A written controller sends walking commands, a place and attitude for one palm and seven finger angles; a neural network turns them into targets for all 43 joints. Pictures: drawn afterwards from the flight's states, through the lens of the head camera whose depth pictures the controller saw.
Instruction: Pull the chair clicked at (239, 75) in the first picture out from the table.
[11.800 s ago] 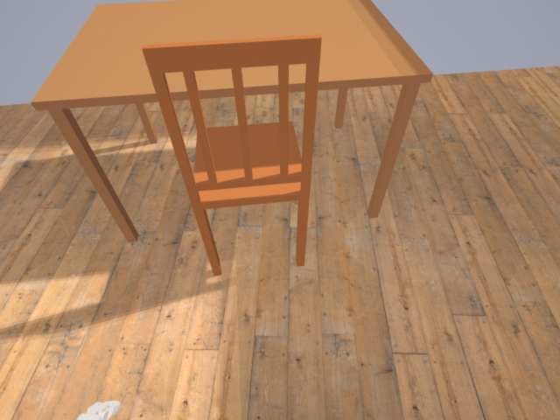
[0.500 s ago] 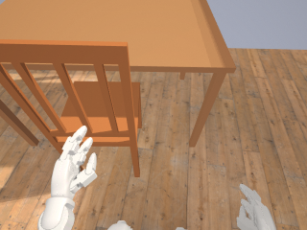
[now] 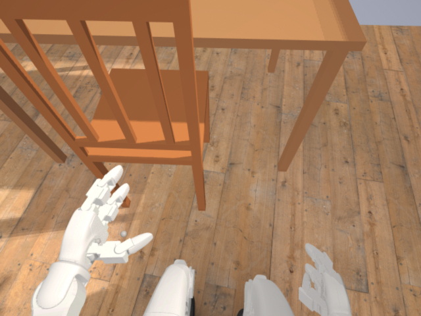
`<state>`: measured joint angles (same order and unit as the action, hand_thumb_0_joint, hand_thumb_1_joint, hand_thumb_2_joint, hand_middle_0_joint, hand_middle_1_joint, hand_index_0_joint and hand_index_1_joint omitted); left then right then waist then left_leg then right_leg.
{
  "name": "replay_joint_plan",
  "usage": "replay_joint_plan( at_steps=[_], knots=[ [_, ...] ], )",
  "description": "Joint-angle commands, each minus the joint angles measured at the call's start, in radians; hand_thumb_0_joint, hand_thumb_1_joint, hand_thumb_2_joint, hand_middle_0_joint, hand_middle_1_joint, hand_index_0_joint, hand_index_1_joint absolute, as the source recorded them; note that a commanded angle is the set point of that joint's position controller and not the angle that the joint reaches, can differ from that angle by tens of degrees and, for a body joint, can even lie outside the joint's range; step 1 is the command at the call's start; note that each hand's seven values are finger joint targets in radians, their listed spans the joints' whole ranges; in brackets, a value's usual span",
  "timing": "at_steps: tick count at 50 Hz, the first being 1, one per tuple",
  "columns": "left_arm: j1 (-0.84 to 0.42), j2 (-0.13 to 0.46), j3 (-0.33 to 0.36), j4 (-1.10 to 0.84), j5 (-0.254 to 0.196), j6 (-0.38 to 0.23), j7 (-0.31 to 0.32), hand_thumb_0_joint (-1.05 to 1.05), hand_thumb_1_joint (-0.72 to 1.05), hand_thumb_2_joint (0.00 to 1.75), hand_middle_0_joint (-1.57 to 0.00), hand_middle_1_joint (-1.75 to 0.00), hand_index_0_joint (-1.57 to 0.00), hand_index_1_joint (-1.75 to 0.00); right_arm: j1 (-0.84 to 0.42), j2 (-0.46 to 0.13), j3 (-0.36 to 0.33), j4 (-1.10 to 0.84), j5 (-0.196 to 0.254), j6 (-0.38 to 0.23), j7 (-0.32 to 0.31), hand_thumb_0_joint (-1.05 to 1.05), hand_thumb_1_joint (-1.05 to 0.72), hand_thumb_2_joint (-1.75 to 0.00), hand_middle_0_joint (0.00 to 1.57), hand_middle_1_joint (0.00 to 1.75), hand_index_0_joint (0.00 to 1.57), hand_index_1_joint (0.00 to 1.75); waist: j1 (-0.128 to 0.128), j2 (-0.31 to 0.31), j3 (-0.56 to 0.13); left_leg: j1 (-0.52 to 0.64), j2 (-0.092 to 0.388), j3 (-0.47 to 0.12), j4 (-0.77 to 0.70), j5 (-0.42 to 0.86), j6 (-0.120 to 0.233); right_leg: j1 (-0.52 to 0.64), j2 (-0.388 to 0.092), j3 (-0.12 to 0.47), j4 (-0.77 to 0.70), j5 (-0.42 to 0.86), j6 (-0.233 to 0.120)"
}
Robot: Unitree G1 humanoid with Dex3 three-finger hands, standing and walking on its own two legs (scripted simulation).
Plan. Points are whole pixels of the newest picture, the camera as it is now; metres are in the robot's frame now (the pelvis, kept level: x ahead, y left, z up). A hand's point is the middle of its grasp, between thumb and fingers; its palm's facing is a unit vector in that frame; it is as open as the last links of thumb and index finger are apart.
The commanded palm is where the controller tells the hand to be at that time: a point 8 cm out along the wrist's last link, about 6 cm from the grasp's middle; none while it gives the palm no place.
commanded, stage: raise the hand toward the chair's back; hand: left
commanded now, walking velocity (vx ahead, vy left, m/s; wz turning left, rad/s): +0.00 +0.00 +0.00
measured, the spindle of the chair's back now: (111, 95) +0.54 +0.27 +0.05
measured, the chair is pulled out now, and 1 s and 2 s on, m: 0.00 0.00 0.00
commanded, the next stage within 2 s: aim the fingers beside a spindle in 1.30 s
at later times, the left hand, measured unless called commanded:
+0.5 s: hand (81, 214) +0.26 +0.22 +0.09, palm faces +0.12 -0.99 -0.07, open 16.4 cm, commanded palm +0.23 +0.26 +0.08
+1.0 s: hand (97, 207) +0.27 +0.21 +0.07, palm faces +0.00 -1.00 -0.03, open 16.9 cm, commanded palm +0.25 +0.27 +0.08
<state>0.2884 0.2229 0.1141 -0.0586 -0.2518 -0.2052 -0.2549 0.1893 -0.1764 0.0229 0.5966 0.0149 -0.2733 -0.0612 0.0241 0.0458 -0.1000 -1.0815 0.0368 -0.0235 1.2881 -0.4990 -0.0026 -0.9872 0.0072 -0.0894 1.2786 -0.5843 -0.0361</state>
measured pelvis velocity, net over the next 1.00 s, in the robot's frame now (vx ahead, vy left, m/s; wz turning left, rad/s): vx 0.03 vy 0.01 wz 0.00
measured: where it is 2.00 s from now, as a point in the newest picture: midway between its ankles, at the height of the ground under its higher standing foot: outside the picture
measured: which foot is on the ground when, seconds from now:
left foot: down 0.00-1.00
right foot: down 0.00-1.00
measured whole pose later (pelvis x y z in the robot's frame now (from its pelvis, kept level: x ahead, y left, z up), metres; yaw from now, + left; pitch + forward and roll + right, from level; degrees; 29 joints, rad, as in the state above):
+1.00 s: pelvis +0.03 +0.01 +0.03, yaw +0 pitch +16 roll -2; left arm 0.28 0.27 0.21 0.01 -0.30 -0.28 -0.29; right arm 0.21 -0.25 0.00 0.59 0.01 -0.29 -0.07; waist 0.01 0.03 -0.11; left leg -0.95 0.04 -0.02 1.18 -0.50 0.01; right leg -0.85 0.01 -0.08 1.15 -0.57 -0.02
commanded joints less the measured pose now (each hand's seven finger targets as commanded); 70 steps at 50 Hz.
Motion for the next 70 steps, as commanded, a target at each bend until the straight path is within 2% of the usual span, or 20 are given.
replay_joint_plan(
  at_steps=[1, 5, 8, 11, 15, 16, 20, 24, 28, 31, 35, 38, 41, 43, 47, 50, 54, 60, 65, 70],
  knots=[
    [0.041, 0.142, 0.202, -0.345, -0.056, -0.122, 0.119, 0.0, -0.06, 0.49, -0.1, -0.15, -0.1, -0.15, -0.066, -0.139, -0.076, -0.172, -0.002, -0.071, -0.01, 0.0, -0.9, -0.9, 0.2, 0.3, 0.2, 0.3, 0.051, -0.045, -0.386, 0.297, -0.042, -0.033, -0.209, 0.232, 0.021, 0.253, 0.022, 0.066, -0.253, 0.243, 0.022],
    [0.022, 0.058, 0.068, -0.229, -0.019, -0.269, 0.118, 0.0, -0.15, 0.45, -0.1, -0.14, -0.1, -0.14, -0.059, -0.164, -0.074, -0.123, -0.013, -0.095, 0.008, 0.0, -0.9, -0.9, 0.2, 0.3, 0.2, 0.3, -0.025, -0.044, -0.194, 0.243, -0.035, -0.044, -0.198, 0.144, 0.021, 0.092, 0.031, 0.051, -0.241, 0.141, 0.014],
    [0.071, 0.034, -0.014, -0.123, 0.001, -0.268, 0.058, 0.0, -0.22, 0.42, -0.09, -0.12, -0.09, -0.12, -0.044, -0.188, -0.075, -0.129, -0.003, -0.103, 0.006, 0.0, -0.9, -0.9, 0.2, 0.3, 0.2, 0.3, -0.05, -0.043, -0.13, 0.207, -0.032, -0.048, -0.218, 0.027, 0.022, 0.05, 0.024, 0.06, -0.273, 0.026, 0.014],
    [0.058, 0.11, 0.037, -0.154, -0.004, -0.211, 0.021, 0.0, -0.29, 0.39, -0.08, -0.11, -0.08, -0.11, -0.03, -0.204, -0.08, -0.159, 0.009, -0.102, -0.007, 0.0, -0.9, -0.9, 0.2, 0.3, 0.2, 0.3, -0.028, -0.028, -0.207, 0.236, -0.036, -0.042, -0.241, 0.013, 0.025, 0.108, 0.018, 0.076, -0.296, 0.011, 0.015],
    [0.014, 0.235, 0.206, -0.323, -0.024, -0.21, 0.077, 0.0, -0.38, 0.35, -0.07, -0.1, -0.07, -0.1, -0.032, -0.194, -0.086, -0.17, -0.003, -0.09, -0.02, 0.0, -0.9, -0.9, 0.2, 0.3, 0.2, 0.3, 0.028, 0.049, -0.382, 0.365, -0.035, -0.045, -0.254, 0.186, 0.021, 0.198, 0.03, 0.046, -0.248, 0.189, 0.008],
    [0.02, 0.2, 0.2, -0.349, -0.037, -0.226, 0.094, 0.0, -0.41, 0.34, -0.07, -0.09, -0.07, -0.09, -0.03, -0.184, -0.084, -0.171, -0.011, -0.088, -0.016, 0.0, -0.9, -0.9, 0.2, 0.3, 0.2, 0.3, 0.029, 0.06, -0.395, 0.396, -0.038, -0.047, -0.252, 0.236, 0.02, 0.207, 0.03, 0.037, -0.239, 0.24, 0.006],
    [0.04, 0.121, 0.156, -0.243, -0.039, -0.263, 0.109, 0.0, -0.5, 0.3, -0.06, -0.08, -0.06, -0.08, -0.032, -0.182, -0.079, -0.139, -0.017, -0.075, 0.003, 0.0, -0.9, -0.9, 0.2, 0.3, 0.2, 0.3, -0.01, 0.028, -0.308, 0.378, -0.033, -0.052, -0.23, 0.277, 0.017, 0.154, 0.041, 0.018, -0.225, 0.283, 0.009],
    [0.042, 0.069, 0.035, -0.112, -0.011, -0.197, 0.03, 0.0, -0.5, 0.3, -0.06, -0.08, -0.06, -0.08, -0.029, -0.2, -0.066, -0.15, 0.0, -0.065, 0.007, 0.0, -0.9, -0.9, 0.2, 0.3, 0.2, 0.3, -0.052, -0.012, -0.167, 0.309, -0.028, -0.056, -0.26, 0.144, 0.018, 0.117, 0.04, 0.019, -0.268, 0.188, 0.013],
    [-0.037, 0.177, 0.113, -0.173, -0.024, -0.13, -0.023, 0.0, -0.5, 0.3, -0.06, -0.08, -0.06, -0.08, -0.018, -0.214, -0.064, -0.176, 0.006, -0.06, -0.016, 0.0, -0.9, -0.9, 0.2, 0.3, 0.2, 0.3, -0.031, -0.003, -0.262, 0.35, -0.035, -0.051, -0.266, 0.174, 0.021, 0.19, 0.034, 0.038, -0.289, 0.217, 0.013],
    [-0.089, 0.24, 0.224, -0.283, -0.055, -0.163, 0.004, 0.0, -0.5, 0.3, -0.06, -0.08, -0.06, -0.08, -0.026, -0.199, -0.064, -0.175, -0.007, -0.062, -0.022, 0.0, -0.9, -0.9, 0.2, 0.3, 0.2, 0.3, 0.008, 0.05, -0.369, 0.424, -0.036, -0.051, -0.26, 0.284, 0.015, 0.232, 0.035, 0.036, -0.265, 0.303, 0.009],
    [-0.078, 0.204, 0.243, -0.237, -0.073, -0.227, 0.042, 0.0, -0.5, 0.3, -0.06, -0.08, -0.06, -0.08, -0.026, -0.187, -0.062, -0.14, -0.017, -0.068, -0.009, 0.0, -0.9, -0.9, 0.2, 0.3, 0.2, 0.3, 0.008, 0.052, -0.348, 0.427, -0.035, -0.052, -0.243, 0.336, 0.009, 0.205, 0.042, 0.027, -0.243, 0.337, 0.007],
    [-0.05, 0.129, 0.155, -0.1, -0.062, -0.205, 0.009, 0.0, -0.5, 0.3, -0.06, -0.08, -0.06, -0.08, -0.024, -0.194, -0.058, -0.125, -0.009, -0.068, 0.001, 0.0, -0.9, -0.9, 0.2, 0.3, 0.2, 0.3, -0.027, 0.006, -0.251, 0.361, -0.035, -0.045, -0.246, 0.265, 0.011, 0.183, 0.04, 0.028, -0.262, 0.305, 0.012],
    [-0.042, 0.129, 0.115, -0.043, -0.056, -0.142, -0.049, 0.0, -0.5, 0.3, -0.06, -0.08, -0.06, -0.08, -0.014, -0.211, -0.06, -0.143, 0.008, -0.066, -0.006, 0.0, -0.9, -0.9, 0.2, 0.3, 0.2, 0.3, -0.036, -0.027, -0.237, 0.332, -0.038, -0.037, -0.26, 0.218, 0.018, 0.212, 0.035, 0.045, -0.298, 0.277, 0.019],
    [-0.055, 0.171, 0.147, -0.086, -0.068, -0.113, -0.07, 0.0, -0.5, 0.3, -0.06, -0.08, -0.06, -0.08, -0.012, -0.217, -0.064, -0.159, 0.011, -0.067, -0.014, 0.0, -0.9, -0.9, 0.2, 0.3, 0.2, 0.3, -0.021, -0.023, -0.289, 0.352, -0.042, -0.03, -0.261, 0.246, 0.02, 0.262, 0.029, 0.059, -0.306, 0.309, 0.019],
    [-0.092, 0.24, 0.249, -0.206, -0.088, -0.156, -0.026, 0.0, -0.5, 0.3, -0.06, -0.08, -0.06, -0.08, -0.02, -0.203, -0.068, -0.157, -0.004, -0.07, -0.016, 0.0, -0.9, -0.9, 0.2, 0.3, 0.2, 0.3, 0.007, 0.007, -0.363, 0.408, -0.041, -0.033, -0.255, 0.332, 0.015, 0.29, 0.033, 0.055, -0.282, 0.385, 0.017],
    [-0.097, 0.228, 0.263, -0.197, -0.081, -0.223, 0.028, 0.0, -0.5, 0.3, -0.06, -0.08, -0.06, -0.08, -0.022, -0.196, -0.069, -0.13, -0.012, -0.072, -0.006, 0.0, -0.9, -0.9, 0.2, 0.3, 0.2, 0.3, 0.003, 0.012, -0.319, 0.39, -0.039, -0.035, -0.247, 0.326, 0.012, 0.243, 0.04, 0.047, -0.266, 0.363, 0.013],
    [-0.06, 0.145, 0.167, -0.063, -0.056, -0.223, 0.021, 0.0, -0.5, 0.3, -0.06, -0.08, -0.06, -0.08, -0.029, -0.202, -0.063, -0.129, -0.008, -0.07, 0.008, 0.0, -0.9, -0.9, 0.2, 0.3, 0.2, 0.3, -0.027, 0.005, -0.217, 0.314, -0.04, -0.025, -0.249, 0.203, 0.015, 0.191, 0.034, 0.06, -0.288, 0.258, 0.016],
    [-0.071, 0.208, 0.185, -0.109, -0.068, -0.149, -0.042, 0.0, -0.5, 0.3, -0.06, -0.08, -0.06, -0.08, -0.021, -0.212, -0.066, -0.164, 0.007, -0.064, -0.011, 0.0, -0.9, -0.9, 0.2, 0.3, 0.2, 0.3, -0.02, -0.034, -0.292, 0.318, -0.043, -0.02, -0.246, 0.211, 0.023, 0.277, 0.026, 0.102, -0.325, 0.268, 0.024],
    [-0.139, 0.234, 0.246, -0.185, -0.081, -0.222, 0.012, 0.0, -0.5, 0.3, -0.06, -0.08, -0.06, -0.08, -0.035, -0.197, -0.062, -0.142, -0.005, -0.073, -0.015, 0.0, -0.9, -0.9, 0.2, 0.3, 0.2, 0.3, -0.009, 0.005, -0.289, 0.332, -0.04, -0.025, -0.237, 0.214, 0.018, 0.241, 0.034, 0.091, -0.305, 0.256, 0.018],
    [-0.076, 0.15, 0.165, -0.068, -0.065, -0.225, -0.002, 0.0, -0.5, 0.3, -0.06, -0.08, -0.06, -0.08, -0.033, -0.198, -0.058, -0.135, -0.001, -0.077, -0.003, 0.0, -0.9, -0.9, 0.2, 0.3, 0.2, 0.3, -0.025, -0.01, -0.248, 0.295, -0.04, -0.023, -0.231, 0.176, 0.02, 0.211, 0.032, 0.095, -0.306, 0.217, 0.018]
  ],
)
